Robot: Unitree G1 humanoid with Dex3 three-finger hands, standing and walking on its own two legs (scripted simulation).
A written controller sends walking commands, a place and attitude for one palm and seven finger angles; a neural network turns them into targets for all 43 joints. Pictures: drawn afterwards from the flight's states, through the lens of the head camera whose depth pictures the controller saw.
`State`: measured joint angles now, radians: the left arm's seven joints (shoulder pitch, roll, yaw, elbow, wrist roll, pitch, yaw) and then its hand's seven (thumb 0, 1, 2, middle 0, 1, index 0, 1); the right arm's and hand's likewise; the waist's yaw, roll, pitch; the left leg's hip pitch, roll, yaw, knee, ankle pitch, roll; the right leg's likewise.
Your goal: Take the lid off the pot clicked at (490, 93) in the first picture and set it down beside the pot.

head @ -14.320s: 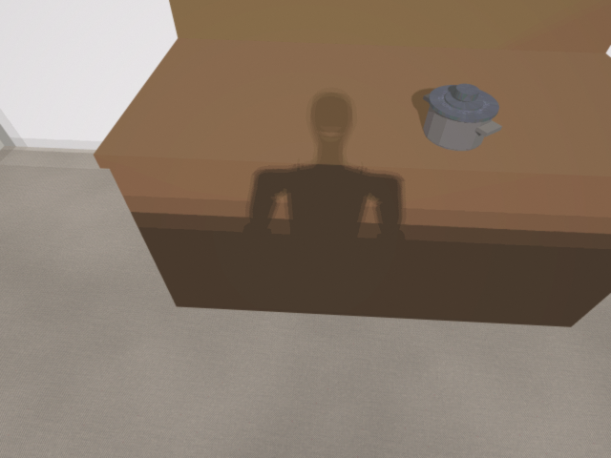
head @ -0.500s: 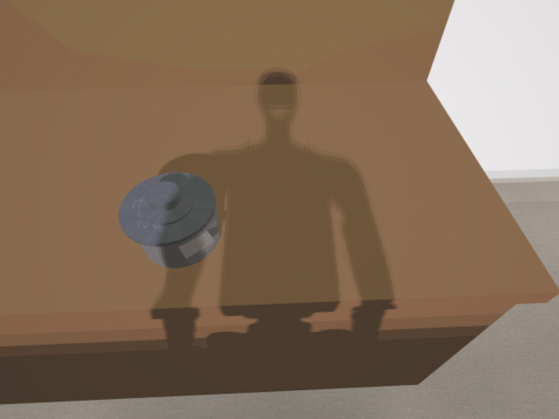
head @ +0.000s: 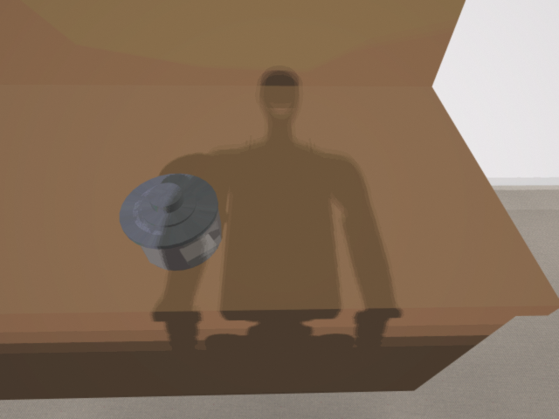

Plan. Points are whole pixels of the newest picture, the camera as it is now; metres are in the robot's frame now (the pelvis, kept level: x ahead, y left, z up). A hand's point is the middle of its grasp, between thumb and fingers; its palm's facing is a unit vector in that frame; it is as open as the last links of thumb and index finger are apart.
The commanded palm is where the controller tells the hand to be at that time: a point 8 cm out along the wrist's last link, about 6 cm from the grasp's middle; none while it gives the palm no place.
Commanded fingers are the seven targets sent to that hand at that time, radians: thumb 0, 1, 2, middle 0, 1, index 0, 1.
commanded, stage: shuffle to correct the standing spot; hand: left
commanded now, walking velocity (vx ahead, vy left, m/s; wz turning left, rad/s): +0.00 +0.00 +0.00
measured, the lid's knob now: (166, 197) +0.42 +0.21 +0.07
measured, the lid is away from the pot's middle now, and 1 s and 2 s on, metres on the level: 0.00 0.00 0.00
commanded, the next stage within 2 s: come to a stop and stand still in 0.26 s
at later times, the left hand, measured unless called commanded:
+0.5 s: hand out of the picture -0.02 +0.26 -0.20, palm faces +0.13 -0.96 -0.25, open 7.4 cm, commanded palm none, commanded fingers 0.00 0.90 0.90 -0.20 -0.30 -0.20 -0.30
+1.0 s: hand out of the picture -0.11 +0.21 -0.18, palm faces +0.07 -0.99 -0.10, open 7.4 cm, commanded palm none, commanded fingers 0.00 0.90 0.90 -0.20 -0.30 -0.20 -0.30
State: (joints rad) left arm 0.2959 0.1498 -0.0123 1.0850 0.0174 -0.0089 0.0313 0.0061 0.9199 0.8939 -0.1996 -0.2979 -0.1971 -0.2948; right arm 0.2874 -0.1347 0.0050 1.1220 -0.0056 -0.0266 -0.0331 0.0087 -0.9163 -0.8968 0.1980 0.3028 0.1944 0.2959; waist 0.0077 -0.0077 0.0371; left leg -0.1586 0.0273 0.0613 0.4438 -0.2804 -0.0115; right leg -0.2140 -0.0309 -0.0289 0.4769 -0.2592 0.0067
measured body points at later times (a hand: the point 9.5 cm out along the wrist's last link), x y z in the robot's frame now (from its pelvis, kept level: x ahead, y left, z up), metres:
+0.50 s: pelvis -0.06 +0.05 -0.02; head -0.03 +0.08 +0.43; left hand -0.03 +0.31 -0.18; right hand +0.00 -0.19 -0.15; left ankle -0.05 +0.14 -0.74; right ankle -0.04 -0.10 -0.70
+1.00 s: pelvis -0.07 +0.07 +0.00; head -0.05 +0.09 +0.45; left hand -0.11 +0.26 -0.17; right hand -0.08 -0.14 -0.16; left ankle -0.05 +0.14 -0.74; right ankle -0.11 -0.05 -0.74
